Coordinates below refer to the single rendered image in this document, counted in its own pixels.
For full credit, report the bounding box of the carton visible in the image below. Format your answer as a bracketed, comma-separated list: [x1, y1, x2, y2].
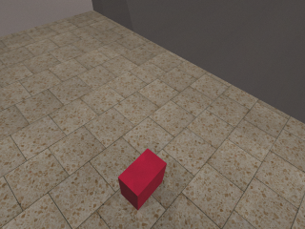
[118, 149, 167, 211]

